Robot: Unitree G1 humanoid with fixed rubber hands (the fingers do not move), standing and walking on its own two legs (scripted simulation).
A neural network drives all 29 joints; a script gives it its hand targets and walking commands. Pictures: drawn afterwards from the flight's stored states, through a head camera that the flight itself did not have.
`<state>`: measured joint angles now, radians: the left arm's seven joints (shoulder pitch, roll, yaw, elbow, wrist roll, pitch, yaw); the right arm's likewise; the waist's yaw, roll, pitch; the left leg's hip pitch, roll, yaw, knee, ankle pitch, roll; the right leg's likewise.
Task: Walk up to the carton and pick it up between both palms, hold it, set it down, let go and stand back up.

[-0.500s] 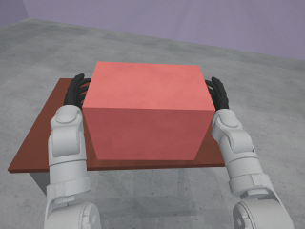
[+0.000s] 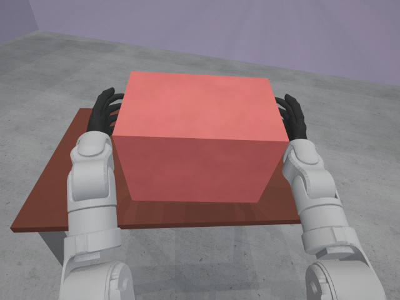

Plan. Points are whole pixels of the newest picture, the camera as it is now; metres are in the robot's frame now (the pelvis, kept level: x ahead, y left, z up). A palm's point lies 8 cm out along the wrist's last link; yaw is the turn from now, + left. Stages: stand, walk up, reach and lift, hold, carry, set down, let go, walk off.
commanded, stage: set down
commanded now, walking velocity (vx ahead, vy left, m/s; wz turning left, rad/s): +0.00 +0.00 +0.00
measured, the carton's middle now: (198, 140) +0.39 +0.00 +0.16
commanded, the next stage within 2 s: none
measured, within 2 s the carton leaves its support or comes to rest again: neither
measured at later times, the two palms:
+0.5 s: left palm (116, 150) +0.38 +0.17 +0.14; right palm (288, 149) +0.37 -0.19 +0.15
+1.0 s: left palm (125, 153) +0.41 +0.16 +0.11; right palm (287, 154) +0.39 -0.20 +0.12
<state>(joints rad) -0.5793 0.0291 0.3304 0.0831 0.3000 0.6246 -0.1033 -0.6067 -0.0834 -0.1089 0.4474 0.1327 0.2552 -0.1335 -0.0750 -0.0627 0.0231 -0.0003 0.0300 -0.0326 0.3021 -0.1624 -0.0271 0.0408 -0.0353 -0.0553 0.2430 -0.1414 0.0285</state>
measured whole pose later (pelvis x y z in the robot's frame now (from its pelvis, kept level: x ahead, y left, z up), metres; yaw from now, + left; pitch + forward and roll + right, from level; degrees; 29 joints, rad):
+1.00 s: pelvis +0.01 -0.01 +0.00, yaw -1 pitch -2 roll +0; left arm -0.67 0.02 0.36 0.61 0.27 0.20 -0.04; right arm -0.65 -0.04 -0.36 0.83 -0.13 -0.17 -0.05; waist -0.03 -0.06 0.04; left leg -0.10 0.04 -0.02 0.28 -0.15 -0.04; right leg -0.08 -0.03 -0.05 0.25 -0.14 0.02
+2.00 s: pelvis +0.02 +0.00 +0.00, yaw -2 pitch +4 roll +0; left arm -0.78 0.04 0.44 0.91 0.29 0.00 -0.05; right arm -0.68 0.02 -0.55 0.85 -0.30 -0.19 -0.02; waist -0.04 -0.04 0.01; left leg -0.20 0.04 0.00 0.28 -0.15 -0.03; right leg -0.19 -0.03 -0.03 0.27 -0.15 0.03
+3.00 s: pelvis +0.01 -0.01 +0.00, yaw -2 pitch +12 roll +0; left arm -0.85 0.09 0.46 1.17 0.28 -0.23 -0.02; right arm -0.72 0.02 -0.65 0.96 -0.40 -0.29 -0.03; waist -0.04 -0.02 -0.05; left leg -0.37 0.04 0.00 0.30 -0.12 -0.03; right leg -0.36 -0.03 -0.03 0.27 -0.11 0.02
